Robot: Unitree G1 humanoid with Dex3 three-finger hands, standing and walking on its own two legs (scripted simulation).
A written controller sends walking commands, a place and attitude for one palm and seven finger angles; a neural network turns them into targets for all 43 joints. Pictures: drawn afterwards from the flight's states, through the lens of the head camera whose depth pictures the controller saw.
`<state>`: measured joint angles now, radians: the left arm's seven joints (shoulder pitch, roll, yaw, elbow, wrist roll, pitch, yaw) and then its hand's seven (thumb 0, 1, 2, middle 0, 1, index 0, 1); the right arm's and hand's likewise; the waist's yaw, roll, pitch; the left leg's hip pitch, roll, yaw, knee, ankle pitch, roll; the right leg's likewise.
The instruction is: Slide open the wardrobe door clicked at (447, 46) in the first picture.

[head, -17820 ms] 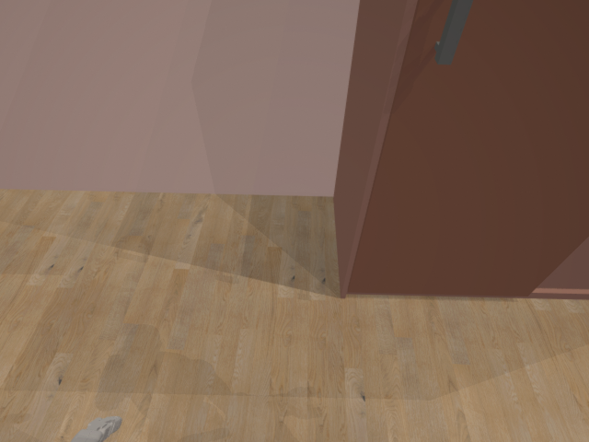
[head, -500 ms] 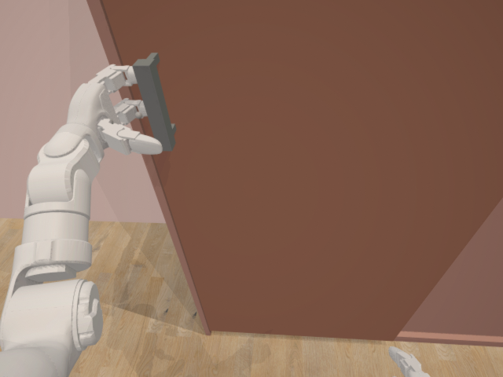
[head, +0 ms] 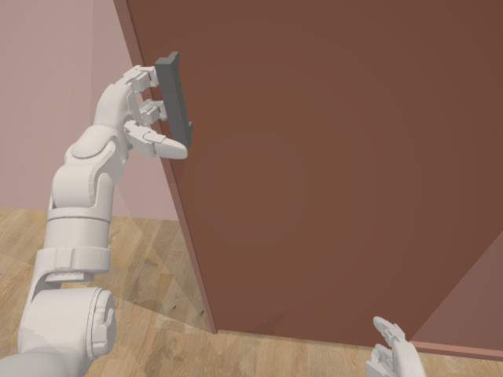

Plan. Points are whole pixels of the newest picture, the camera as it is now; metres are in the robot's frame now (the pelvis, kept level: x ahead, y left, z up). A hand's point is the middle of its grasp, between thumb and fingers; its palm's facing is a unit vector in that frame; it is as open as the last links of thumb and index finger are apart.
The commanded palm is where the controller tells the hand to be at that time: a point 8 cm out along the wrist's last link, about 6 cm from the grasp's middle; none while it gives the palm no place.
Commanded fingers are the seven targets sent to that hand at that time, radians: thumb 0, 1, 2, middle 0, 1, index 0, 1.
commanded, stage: move the hooked fingers beside the handle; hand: left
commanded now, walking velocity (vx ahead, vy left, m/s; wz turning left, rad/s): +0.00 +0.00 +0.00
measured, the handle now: (179, 100) +0.45 +0.16 +0.25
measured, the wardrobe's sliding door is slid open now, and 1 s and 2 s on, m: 0.00 0.00 0.00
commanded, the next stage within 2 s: none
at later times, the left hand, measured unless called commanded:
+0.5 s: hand (155, 118) +0.40 +0.18 +0.25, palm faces +0.00 -1.00 -0.04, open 14.0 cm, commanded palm +0.37 +0.23 +0.26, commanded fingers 0.00 -0.50 0.30 -0.30 -1.20 -0.30 -1.20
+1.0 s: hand (142, 119) +0.39 +0.19 +0.26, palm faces -0.02 -1.00 -0.03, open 14.0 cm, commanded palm +0.37 +0.25 +0.26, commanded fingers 0.00 -0.50 0.30 -0.30 -1.20 -0.30 -1.20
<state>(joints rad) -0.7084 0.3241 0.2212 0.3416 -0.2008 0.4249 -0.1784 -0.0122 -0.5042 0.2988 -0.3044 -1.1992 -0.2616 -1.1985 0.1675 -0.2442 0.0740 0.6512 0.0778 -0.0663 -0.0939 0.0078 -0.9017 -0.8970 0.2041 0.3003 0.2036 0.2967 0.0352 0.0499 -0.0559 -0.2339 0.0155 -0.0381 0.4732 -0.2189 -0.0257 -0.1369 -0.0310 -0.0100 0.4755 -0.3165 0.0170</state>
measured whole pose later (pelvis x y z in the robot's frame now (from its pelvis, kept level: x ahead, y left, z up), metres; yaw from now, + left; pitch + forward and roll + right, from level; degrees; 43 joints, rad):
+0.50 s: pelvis +0.01 +0.00 +0.00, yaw -1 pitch -1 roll +0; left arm -0.66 0.38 0.28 0.33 -0.20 0.42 -0.20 -0.01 -0.50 0.30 -0.32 -1.21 -0.30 -1.21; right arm 0.23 -0.27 0.05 0.66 0.08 -0.03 -0.10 0.01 -0.90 -0.90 0.20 0.30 0.20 0.30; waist 0.01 0.05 -0.06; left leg -0.22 0.03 -0.03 0.46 -0.23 -0.03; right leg -0.13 -0.02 0.00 0.46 -0.32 0.01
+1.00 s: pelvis +0.01 +0.00 +0.00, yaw +0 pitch -1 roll +0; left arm -0.65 0.40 0.29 0.34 -0.22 0.42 -0.26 -0.01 -0.50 0.30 -0.30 -1.20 -0.30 -1.20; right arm 0.19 -0.26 0.07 0.64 0.08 -0.05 -0.10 0.01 -0.90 -0.90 0.20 0.30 0.20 0.30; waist 0.03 0.05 -0.07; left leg -0.23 0.02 -0.04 0.47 -0.23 -0.02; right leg -0.13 -0.03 -0.01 0.46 -0.32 0.02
